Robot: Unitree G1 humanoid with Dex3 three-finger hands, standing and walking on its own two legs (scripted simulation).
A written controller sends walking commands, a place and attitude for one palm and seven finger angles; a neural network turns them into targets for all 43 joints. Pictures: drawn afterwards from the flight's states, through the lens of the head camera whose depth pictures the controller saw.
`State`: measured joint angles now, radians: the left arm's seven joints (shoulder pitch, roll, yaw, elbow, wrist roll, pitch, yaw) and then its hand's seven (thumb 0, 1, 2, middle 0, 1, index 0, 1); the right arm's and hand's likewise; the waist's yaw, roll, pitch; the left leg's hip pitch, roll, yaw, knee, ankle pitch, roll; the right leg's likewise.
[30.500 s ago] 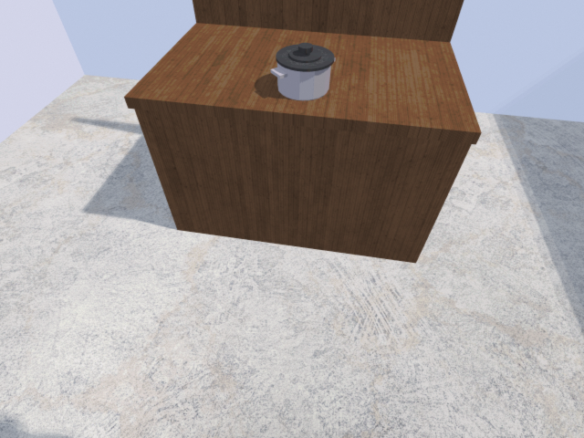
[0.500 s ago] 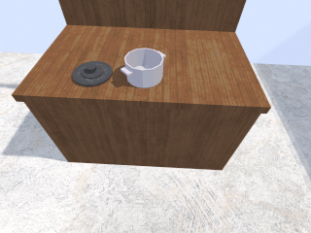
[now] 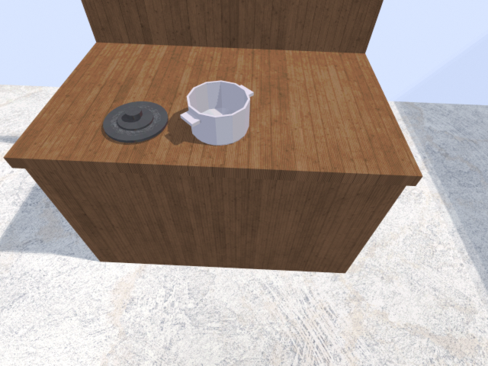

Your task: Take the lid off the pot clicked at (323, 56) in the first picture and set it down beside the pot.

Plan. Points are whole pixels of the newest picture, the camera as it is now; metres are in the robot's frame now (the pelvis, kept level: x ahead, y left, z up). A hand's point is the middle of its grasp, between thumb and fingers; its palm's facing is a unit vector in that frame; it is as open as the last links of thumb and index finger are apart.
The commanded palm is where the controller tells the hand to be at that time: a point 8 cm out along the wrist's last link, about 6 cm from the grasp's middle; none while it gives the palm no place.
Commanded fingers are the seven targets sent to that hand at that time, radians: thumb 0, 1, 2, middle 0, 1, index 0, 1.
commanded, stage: let the arm hang, fingers relaxed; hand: left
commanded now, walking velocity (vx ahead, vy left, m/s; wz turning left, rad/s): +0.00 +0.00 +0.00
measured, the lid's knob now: (133, 112) +0.74 +0.35 -0.05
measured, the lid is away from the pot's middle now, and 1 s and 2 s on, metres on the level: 0.24 0.24 0.24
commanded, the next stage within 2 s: look to check the result in 1.18 s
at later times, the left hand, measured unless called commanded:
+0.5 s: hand out of the picture -0.01 +0.17 -0.18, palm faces +0.04 -0.98 -0.18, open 7.3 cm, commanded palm none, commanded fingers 0.00 0.90 0.90 -0.20 -0.30 -0.20 -0.30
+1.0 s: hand out of the picture -0.02 +0.17 -0.18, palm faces +0.04 -0.98 -0.17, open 7.3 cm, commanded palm none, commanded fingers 0.00 0.90 0.90 -0.20 -0.30 -0.20 -0.30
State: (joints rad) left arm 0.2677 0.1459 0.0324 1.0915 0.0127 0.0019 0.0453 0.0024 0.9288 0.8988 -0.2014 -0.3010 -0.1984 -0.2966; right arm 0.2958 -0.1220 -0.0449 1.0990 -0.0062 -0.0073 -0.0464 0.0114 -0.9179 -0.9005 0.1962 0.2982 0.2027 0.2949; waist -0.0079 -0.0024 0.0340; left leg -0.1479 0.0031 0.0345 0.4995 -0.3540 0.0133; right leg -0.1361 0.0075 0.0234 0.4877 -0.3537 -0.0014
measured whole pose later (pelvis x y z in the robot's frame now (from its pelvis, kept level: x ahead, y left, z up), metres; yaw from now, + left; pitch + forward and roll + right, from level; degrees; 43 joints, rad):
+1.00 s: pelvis -0.01 +0.01 +0.00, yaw +0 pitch +0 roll +0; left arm 0.30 0.12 0.02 1.12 0.01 0.00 0.05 0.01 0.92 0.90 -0.20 -0.30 -0.20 -0.30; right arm 0.32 -0.09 -0.04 1.13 0.00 -0.01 -0.05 0.01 -0.91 -0.90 0.20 0.30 0.20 0.29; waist -0.01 -0.01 0.03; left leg -0.14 -0.01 0.04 0.46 -0.31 0.02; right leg -0.13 0.00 0.03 0.44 -0.31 0.01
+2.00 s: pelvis -0.02 +0.01 +0.00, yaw +0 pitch +0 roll +0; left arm 0.31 0.11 0.02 1.13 0.01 -0.01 0.05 0.01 0.92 0.90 -0.20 -0.30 -0.20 -0.30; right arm 0.32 -0.09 -0.03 1.14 0.00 -0.02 -0.05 0.01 -0.91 -0.90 0.20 0.30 0.20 0.29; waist -0.01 -0.01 0.03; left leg -0.15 -0.01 0.05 0.45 -0.30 0.03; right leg -0.14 -0.01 0.03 0.44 -0.30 0.02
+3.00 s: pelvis -0.02 +0.01 +0.01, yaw +0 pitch +0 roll +0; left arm 0.31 0.11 0.02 1.13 0.01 -0.01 0.05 0.01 0.92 0.90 -0.20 -0.30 -0.20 -0.30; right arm 0.32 -0.09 -0.03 1.14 0.00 -0.02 -0.05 0.01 -0.91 -0.90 0.20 0.30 0.20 0.29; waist -0.01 -0.01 0.03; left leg -0.14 -0.01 0.04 0.44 -0.30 0.02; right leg -0.14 -0.01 0.03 0.44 -0.30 0.01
